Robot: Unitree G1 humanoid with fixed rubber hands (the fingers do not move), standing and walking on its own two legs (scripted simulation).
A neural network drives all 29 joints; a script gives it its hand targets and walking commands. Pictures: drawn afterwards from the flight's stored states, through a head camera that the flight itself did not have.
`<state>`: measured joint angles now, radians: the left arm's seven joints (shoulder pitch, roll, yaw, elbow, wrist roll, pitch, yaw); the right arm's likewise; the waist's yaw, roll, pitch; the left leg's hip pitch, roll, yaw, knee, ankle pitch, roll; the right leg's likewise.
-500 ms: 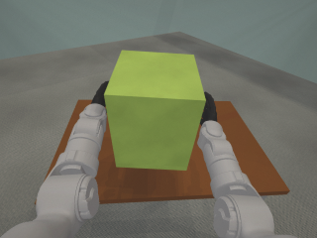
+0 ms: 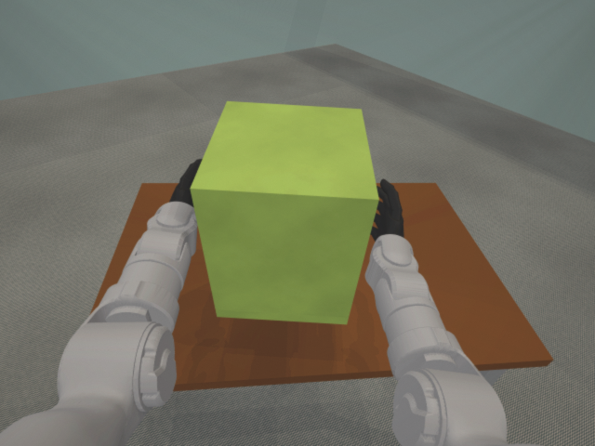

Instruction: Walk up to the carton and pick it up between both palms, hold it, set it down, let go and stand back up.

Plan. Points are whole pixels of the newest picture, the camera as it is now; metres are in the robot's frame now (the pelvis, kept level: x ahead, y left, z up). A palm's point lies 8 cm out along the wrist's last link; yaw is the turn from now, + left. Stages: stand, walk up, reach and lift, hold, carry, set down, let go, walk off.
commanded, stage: set down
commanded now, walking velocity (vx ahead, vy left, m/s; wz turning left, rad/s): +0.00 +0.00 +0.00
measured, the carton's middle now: (287, 214) +0.42 -0.03 +0.13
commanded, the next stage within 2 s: none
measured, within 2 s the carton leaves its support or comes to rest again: rests again in 1.78 s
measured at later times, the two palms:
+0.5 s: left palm (196, 214) +0.44 +0.10 +0.12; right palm (391, 240) +0.37 -0.18 +0.12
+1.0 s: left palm (206, 217) +0.45 +0.09 +0.10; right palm (393, 252) +0.36 -0.19 +0.10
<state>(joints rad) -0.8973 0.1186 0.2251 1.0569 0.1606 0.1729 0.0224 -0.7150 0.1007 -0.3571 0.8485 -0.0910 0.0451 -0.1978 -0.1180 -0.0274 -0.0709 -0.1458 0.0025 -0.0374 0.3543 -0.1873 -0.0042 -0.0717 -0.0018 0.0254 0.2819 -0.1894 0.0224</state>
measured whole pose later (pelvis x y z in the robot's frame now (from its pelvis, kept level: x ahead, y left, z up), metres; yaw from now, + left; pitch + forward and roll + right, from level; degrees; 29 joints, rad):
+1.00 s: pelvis +0.00 +0.01 +0.00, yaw -2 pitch +5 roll +0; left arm -1.00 0.14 0.34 1.35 0.17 -0.06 -0.02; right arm -0.72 0.21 -0.60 0.78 -0.35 -0.02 -0.13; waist -0.15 -0.01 -0.07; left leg -0.26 -0.01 0.02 0.35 -0.18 0.02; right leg -0.22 -0.03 0.05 0.31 -0.19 0.04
